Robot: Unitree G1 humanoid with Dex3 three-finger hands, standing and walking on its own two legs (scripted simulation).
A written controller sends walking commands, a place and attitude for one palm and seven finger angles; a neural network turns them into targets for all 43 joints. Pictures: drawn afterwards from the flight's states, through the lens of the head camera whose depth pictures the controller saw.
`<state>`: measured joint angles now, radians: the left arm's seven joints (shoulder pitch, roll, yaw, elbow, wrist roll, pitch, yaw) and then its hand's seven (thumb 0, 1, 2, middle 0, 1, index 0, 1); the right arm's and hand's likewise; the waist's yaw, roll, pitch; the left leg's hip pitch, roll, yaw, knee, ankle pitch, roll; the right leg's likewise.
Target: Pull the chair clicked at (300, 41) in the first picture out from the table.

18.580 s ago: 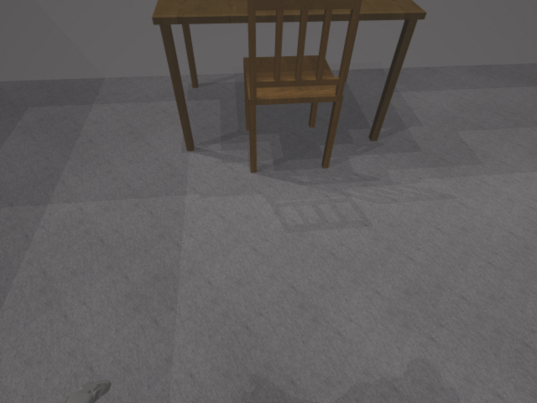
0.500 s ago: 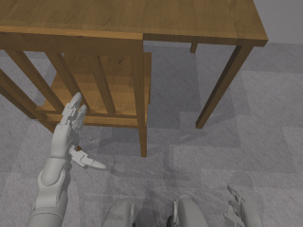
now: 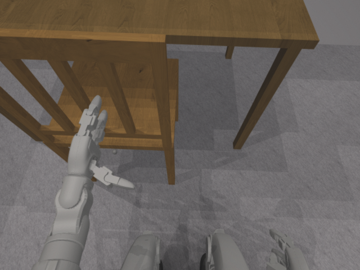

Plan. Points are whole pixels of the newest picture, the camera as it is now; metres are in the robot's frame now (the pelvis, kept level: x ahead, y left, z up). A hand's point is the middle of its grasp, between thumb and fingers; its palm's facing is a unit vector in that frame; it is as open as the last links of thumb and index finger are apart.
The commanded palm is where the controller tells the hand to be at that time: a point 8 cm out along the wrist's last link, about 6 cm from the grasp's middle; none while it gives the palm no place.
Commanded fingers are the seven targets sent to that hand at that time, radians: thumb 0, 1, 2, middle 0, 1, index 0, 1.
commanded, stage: aim the fingers beside a spindle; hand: left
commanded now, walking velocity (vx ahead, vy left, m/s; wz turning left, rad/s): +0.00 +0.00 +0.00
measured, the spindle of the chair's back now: (83, 101) +0.49 +0.25 +0.02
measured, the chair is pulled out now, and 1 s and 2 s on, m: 0.00 0.00 0.00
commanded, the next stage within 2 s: none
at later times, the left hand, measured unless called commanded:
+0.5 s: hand (120, 161) +0.34 +0.14 +0.01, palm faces -0.07 -1.00 -0.01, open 16.9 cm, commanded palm +0.32 +0.20 +0.03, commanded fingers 0.00 -0.50 0.30 -0.06 -0.08 -0.06 -0.08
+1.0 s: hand (115, 154) +0.35 +0.15 +0.03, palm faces -0.04 -1.00 -0.05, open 16.9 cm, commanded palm +0.33 +0.20 +0.02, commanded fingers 0.00 -0.50 0.30 -0.06 -0.08 -0.06 -0.08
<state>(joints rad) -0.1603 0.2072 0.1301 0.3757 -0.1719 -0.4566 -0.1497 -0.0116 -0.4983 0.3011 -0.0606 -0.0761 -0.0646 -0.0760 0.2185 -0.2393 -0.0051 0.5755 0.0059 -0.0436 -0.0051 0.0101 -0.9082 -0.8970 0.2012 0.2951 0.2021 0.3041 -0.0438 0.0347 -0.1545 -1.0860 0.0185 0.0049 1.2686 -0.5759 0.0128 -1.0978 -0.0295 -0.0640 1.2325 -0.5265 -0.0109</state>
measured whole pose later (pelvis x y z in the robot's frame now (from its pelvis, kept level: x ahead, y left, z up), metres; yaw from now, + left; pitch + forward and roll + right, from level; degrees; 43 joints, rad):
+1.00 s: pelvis +0.00 +0.00 +0.00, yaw +0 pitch +22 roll -1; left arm -0.17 0.20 0.12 0.43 -0.16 -0.48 -0.14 -0.01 -0.50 0.30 -0.06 -0.08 -0.07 -0.08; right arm 0.21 -0.25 0.00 0.58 0.01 -0.04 -0.01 0.01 -0.91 -0.90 0.20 0.30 0.20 0.30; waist -0.05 0.03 -0.16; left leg -1.09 0.02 -0.01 1.28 -0.58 0.01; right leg -1.09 -0.03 -0.07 1.24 -0.53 -0.01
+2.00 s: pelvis +0.00 +0.00 +0.00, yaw +0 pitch +23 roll -2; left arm -0.19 0.21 0.12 0.44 -0.16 -0.46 -0.14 -0.01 -0.50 0.30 -0.06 -0.08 -0.07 -0.08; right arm 0.20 -0.24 0.00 0.57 0.01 -0.04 -0.01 0.01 -0.91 -0.90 0.20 0.30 0.20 0.30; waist -0.05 0.03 -0.16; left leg -1.10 0.01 0.00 1.29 -0.58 0.02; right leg -1.11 -0.03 -0.07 1.24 -0.53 -0.01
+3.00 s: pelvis -0.01 +0.00 +0.00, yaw +1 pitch +22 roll -2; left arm -0.23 0.23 0.14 0.48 -0.16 -0.45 -0.14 -0.01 -0.50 0.30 -0.06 -0.08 -0.07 -0.08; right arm 0.20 -0.25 0.01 0.58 0.01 -0.04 -0.01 0.01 -0.91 -0.90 0.20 0.30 0.20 0.30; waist -0.05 0.03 -0.16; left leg -1.11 0.02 -0.01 1.29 -0.58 0.01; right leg -1.11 -0.03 -0.08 1.25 -0.53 -0.02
